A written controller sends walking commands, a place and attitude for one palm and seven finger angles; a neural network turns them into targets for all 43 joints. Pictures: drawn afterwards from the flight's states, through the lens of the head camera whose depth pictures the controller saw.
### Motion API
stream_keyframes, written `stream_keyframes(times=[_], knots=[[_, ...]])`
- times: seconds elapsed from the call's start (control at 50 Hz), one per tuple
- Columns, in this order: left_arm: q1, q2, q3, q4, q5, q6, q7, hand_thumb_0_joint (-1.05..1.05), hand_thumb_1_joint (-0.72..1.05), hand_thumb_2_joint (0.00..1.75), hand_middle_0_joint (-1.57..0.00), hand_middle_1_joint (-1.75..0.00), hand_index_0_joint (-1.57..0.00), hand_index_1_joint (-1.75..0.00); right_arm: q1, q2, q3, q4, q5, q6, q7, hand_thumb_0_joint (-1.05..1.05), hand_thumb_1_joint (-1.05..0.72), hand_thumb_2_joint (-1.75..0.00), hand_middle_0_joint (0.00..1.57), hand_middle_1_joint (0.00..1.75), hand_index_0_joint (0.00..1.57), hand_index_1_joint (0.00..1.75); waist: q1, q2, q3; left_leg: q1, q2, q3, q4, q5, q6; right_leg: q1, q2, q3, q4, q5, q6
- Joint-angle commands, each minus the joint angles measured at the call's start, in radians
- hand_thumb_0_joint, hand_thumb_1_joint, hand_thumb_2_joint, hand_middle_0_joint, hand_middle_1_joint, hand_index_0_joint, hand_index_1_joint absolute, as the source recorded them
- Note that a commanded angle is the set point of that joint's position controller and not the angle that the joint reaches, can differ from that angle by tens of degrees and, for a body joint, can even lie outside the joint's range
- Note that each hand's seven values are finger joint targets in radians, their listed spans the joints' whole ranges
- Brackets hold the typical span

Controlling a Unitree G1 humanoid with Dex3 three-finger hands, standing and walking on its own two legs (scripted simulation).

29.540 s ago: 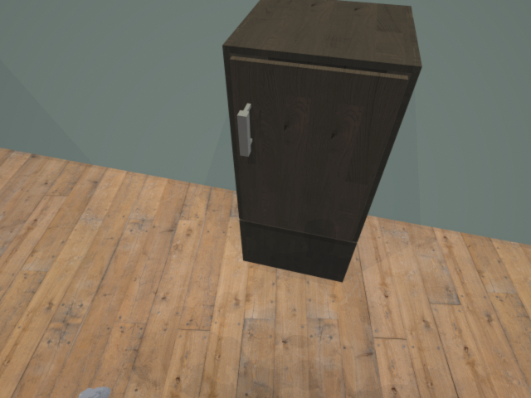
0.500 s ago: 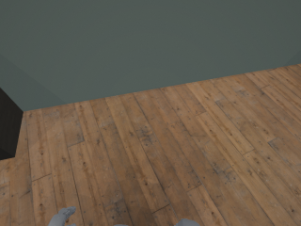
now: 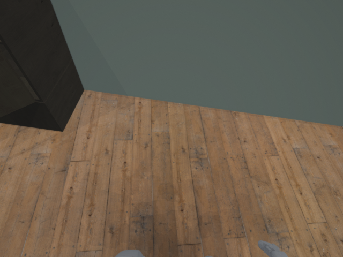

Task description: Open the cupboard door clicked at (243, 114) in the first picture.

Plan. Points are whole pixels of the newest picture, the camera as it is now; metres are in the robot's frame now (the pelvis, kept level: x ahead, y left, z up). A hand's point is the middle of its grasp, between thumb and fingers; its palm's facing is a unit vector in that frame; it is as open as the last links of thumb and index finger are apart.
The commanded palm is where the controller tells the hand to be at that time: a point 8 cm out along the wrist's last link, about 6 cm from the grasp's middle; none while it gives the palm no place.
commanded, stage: turn to face it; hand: left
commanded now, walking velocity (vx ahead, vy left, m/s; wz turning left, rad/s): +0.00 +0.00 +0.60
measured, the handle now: out of the picture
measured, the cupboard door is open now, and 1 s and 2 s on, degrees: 48 48 48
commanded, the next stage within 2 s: take the last steps up to it in 1.30 s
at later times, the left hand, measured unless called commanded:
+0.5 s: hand out of the picture +0.08 +0.18 -0.13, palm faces +0.26 -0.92 -0.29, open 7.4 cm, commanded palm none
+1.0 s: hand out of the picture -0.07 +0.20 -0.16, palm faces +0.59 -0.78 -0.22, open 7.4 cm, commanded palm none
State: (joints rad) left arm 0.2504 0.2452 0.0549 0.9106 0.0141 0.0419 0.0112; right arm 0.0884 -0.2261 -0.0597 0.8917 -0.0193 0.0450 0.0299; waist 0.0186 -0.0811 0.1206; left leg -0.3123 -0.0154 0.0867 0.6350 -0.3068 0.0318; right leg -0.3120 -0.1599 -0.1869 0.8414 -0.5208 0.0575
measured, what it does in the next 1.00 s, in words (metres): steps on the spot, turning left: right foot, then left foot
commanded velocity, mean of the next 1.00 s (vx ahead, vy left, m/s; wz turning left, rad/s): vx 0.00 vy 0.00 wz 0.54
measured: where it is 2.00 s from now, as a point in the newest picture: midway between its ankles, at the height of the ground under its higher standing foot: outside the picture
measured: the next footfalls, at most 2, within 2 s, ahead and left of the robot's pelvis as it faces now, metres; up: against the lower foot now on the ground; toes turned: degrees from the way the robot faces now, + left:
right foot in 0.42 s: +0.07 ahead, -0.15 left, +0.00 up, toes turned +12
left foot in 0.80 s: +0.01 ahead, +0.08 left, +0.00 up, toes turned +34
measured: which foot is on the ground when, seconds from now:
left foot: down 0.00-0.40, up 0.42-0.78, down 0.80-1.00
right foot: up 0.00-0.40, down 0.42-0.80, up 0.82-1.00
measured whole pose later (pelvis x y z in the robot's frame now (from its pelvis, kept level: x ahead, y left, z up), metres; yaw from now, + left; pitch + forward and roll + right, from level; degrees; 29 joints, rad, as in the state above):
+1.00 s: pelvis +0.01 -0.01 +0.02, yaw +34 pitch +0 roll -2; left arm 0.20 0.28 0.07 0.93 0.02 0.07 0.01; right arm 0.12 -0.21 -0.03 0.90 -0.02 0.02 0.00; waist 0.03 -0.06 0.10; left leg -0.26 -0.02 0.02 0.51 -0.26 0.07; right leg -0.49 -0.10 -0.02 1.16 -0.41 0.08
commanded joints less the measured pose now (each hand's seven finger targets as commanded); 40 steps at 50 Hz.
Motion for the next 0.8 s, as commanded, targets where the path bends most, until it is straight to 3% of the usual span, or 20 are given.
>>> stream_keyframes(times=[0.0,0.04,0.1,0.24,0.3,0.34,0.36,0.38,0.4,0.42,0.44,0.46,0.5,0.58,0.62,0.68,0.72,0.74,0.76,0.78], knots=[[-0.144,0.094,0.03,-0.133,0.002,-0.009,0.011,0.0,0.9,0.9,-0.2,-0.3,-0.2,-0.3,0.159,-0.247,-0.059,-0.024,-0.004,-0.022,-0.044,0.0,-0.9,-0.9,0.2,0.3,0.2,0.3,-0.094,0.279,-0.178,0.229,0.347,-0.429,-0.273,0.513,0.187,-0.298,0.022,0.183,0.338,-0.024,0.019],[-0.097,0.099,0.032,-0.1,0.005,-0.005,-0.001,0.0,0.9,0.9,-0.2,-0.3,-0.2,-0.3,0.069,-0.207,-0.042,-0.044,-0.002,-0.029,-0.048,0.0,-0.9,-0.9,0.2,0.3,0.2,0.3,-0.041,0.254,-0.142,0.158,0.274,-0.339,-0.293,0.436,0.135,-0.263,0.034,0.197,0.337,0.095,0.026],[-0.073,0.093,0.031,-0.084,0.003,-0.006,-0.004,0.0,0.9,0.9,-0.2,-0.3,-0.2,-0.3,0.088,-0.2,-0.038,-0.039,0.001,-0.037,-0.049,0.0,-0.9,-0.9,0.2,0.3,0.2,0.3,-0.029,0.192,-0.171,0.195,0.237,-0.314,-0.285,0.489,0.123,-0.24,0.058,0.19,0.276,0.136,0.036],[-0.154,0.086,0.021,-0.128,-0.001,-0.012,0.001,0.0,0.9,0.9,-0.2,-0.3,-0.2,-0.3,0.13,-0.215,-0.052,-0.024,-0.006,-0.029,-0.042,0.0,-0.9,-0.9,0.2,0.3,0.2,0.3,-0.054,0.231,-0.177,0.19,0.217,-0.404,-0.26,0.46,0.136,-0.162,0.109,0.182,0.039,0.092,0.036],[-0.117,0.083,0.02,-0.124,-0.009,-0.018,0.007,0.0,0.9,0.9,-0.2,-0.3,-0.2,-0.3,0.097,-0.22,-0.059,-0.038,-0.006,-0.021,-0.042,0.0,-0.9,-0.9,0.2,0.3,0.2,0.3,-0.034,0.249,-0.184,0.119,0.2,-0.45,-0.22,0.503,0.125,-0.017,0.149,0.167,-0.135,0.106,0.021],[-0.052,0.1,0.027,-0.108,-0.011,-0.03,0.01,0.0,0.9,0.9,-0.2,-0.3,-0.2,-0.3,0.066,-0.207,-0.06,-0.045,0.003,-0.019,-0.04,0.0,-0.9,-0.9,0.2,0.3,0.2,0.3,0.003,0.229,-0.194,0.019,0.155,-0.443,-0.163,0.448,0.082,0.155,0.159,0.16,-0.334,0.252,0.014],[-0.002,0.134,0.037,-0.098,-0.008,-0.04,0.016,0.0,0.9,0.9,-0.2,-0.3,-0.2,-0.3,0.058,-0.174,-0.057,-0.053,0.01,-0.019,-0.037,0.0,-0.9,-0.9,0.2,0.3,0.2,0.3,0.031,0.142,-0.211,-0.096,0.105,-0.417,-0.095,0.29,0.036,0.311,0.086,0.22,-0.473,0.329,0.0],[0.027,0.224,0.057,-0.093,0.008,-0.048,0.026,0.0,0.9,0.9,-0.2,-0.3,-0.2,-0.3,0.07,-0.106,-0.048,-0.069,0.02,-0.02,-0.031,0.0,-0.9,-0.9,0.2,0.3,0.2,0.3,0.042,-0.151,-0.229,-0.282,-0.03,-0.236,0.114,-0.075,-0.046,0.443,-0.183,0.467,-0.565,0.391,-0.082],[0.02,0.254,0.052,-0.101,0.011,-0.046,0.028,0.0,0.9,0.9,-0.2,-0.3,-0.2,-0.3,0.06,-0.127,-0.053,-0.081,0.011,-0.016,-0.029,0.0,-0.9,-0.9,0.2,0.3,0.2,0.3,0.039,-0.206,-0.202,-0.29,-0.058,-0.149,0.372,-0.332,-0.074,0.302,-0.356,0.573,-0.572,0.506,-0.194],[-0.02,0.217,0.038,-0.11,0.006,-0.045,0.029,0.0,0.9,0.9,-0.2,-0.3,-0.2,-0.3,0.065,-0.139,-0.053,-0.072,0.003,-0.01,-0.023,0.0,-0.9,-0.9,0.2,0.3,0.2,0.3,0.016,-0.114,-0.154,-0.276,-0.013,-0.177,0.512,-0.282,-0.067,0.205,-0.317,0.482,-0.553,0.509,-0.225],[-0.077,0.155,0.032,-0.121,0.005,-0.047,0.034,0.0,0.9,0.9,-0.2,-0.3,-0.2,-0.3,0.083,-0.13,-0.06,-0.048,0.0,0.004,-0.019,0.0,-0.9,-0.9,0.2,0.3,0.2,0.3,-0.019,-0.146,-0.129,-0.281,0.009,-0.181,0.573,-0.219,-0.074,0.166,-0.258,0.411,-0.557,0.509,-0.199],[-0.108,0.136,0.021,-0.127,0.0,-0.045,0.029,0.0,0.9,0.9,-0.2,-0.3,-0.2,-0.3,0.08,-0.125,-0.058,-0.024,0.0,0.013,-0.013,0.0,-0.9,-0.9,0.2,0.3,0.2,0.3,-0.035,-0.141,-0.092,-0.278,0.026,-0.152,0.618,-0.154,-0.089,0.149,-0.192,0.326,-0.537,0.555,-0.179],[-0.104,0.112,0.015,-0.128,-0.002,-0.051,0.024,0.0,0.9,0.9,-0.2,-0.3,-0.2,-0.3,0.082,-0.102,-0.048,-0.022,0.001,0.016,-0.005,0.0,-0.9,-0.9,0.2,0.3,0.2,0.3,-0.043,-0.146,-0.089,-0.28,0.036,-0.111,0.594,-0.098,-0.106,0.17,-0.146,0.201,-0.511,0.686,-0.157],[-0.007,0.144,0.029,-0.101,0.004,-0.054,0.026,0.0,0.9,0.9,-0.2,-0.3,-0.2,-0.3,0.01,-0.073,-0.029,-0.036,0.007,0.013,0.0,0.0,-0.9,-0.9,0.2,0.3,0.2,0.3,0.003,-0.09,-0.147,-0.242,0.038,-0.043,0.357,-0.13,-0.117,0.316,-0.165,0.136,-0.449,0.852,-0.16],[0.033,0.16,0.034,-0.082,0.007,-0.052,0.024,0.0,0.9,0.9,-0.2,-0.3,-0.2,-0.3,-0.025,-0.064,-0.021,-0.044,0.008,0.009,0.001,0.0,-0.9,-0.9,0.2,0.3,0.2,0.3,0.025,-0.098,-0.151,-0.199,0.03,-0.013,0.254,-0.134,-0.11,0.327,-0.175,0.127,-0.424,0.9,-0.162],[0.043,0.181,0.044,-0.073,0.013,-0.048,0.021,0.0,0.9,0.9,-0.2,-0.3,-0.2,-0.3,-0.037,-0.062,-0.017,-0.055,0.011,0.001,0.002,0.0,-0.9,-0.9,0.2,0.3,0.2,0.3,0.032,-0.147,-0.149,-0.134,0.019,0.019,0.129,-0.143,-0.09,0.313,-0.198,0.111,-0.386,0.916,-0.162],[0.029,0.188,0.049,-0.07,0.011,-0.045,0.017,0.0,0.9,0.9,-0.2,-0.3,-0.2,-0.3,-0.004,-0.075,-0.019,-0.052,0.011,-0.004,-0.002,0.0,-0.9,-0.9,0.2,0.3,0.2,0.3,0.006,-0.141,-0.153,-0.042,0.012,0.033,0.026,-0.079,-0.076,0.26,-0.204,0.088,-0.341,0.869,-0.139],[0.013,0.184,0.05,-0.066,0.008,-0.044,0.014,0.0,0.9,0.9,-0.2,-0.3,-0.2,-0.3,0.037,-0.087,-0.022,-0.043,0.009,-0.009,-0.002,0.0,-0.9,-0.9,0.2,0.3,0.2,0.3,-0.021,-0.113,-0.172,0.051,0.008,0.029,-0.072,0.004,-0.065,0.212,-0.189,0.058,-0.275,0.813,-0.108],[-0.004,0.178,0.048,-0.076,-0.002,-0.041,0.011,0.0,0.9,0.9,-0.2,-0.3,-0.2,-0.3,0.11,-0.124,-0.033,-0.024,0.005,-0.017,-0.003,0.0,-0.9,-0.9,0.2,0.3,0.2,0.3,-0.068,-0.022,-0.217,0.211,0.031,-0.005,-0.185,0.165,-0.044,0.118,-0.165,0.018,-0.141,0.731,-0.065],[-0.012,0.114,0.038,-0.108,-0.009,-0.035,0.003,0.0,0.9,0.9,-0.2,-0.3,-0.2,-0.3,0.191,-0.242,-0.061,-0.013,-0.004,-0.028,-0.011,0.0,-0.9,-0.9,0.2,0.3,0.2,0.3,-0.11,0.276,-0.278,0.401,0.283,-0.343,-0.224,0.478,0.071,-0.14,-0.027,-0.027,0.095,0.218,0.013]])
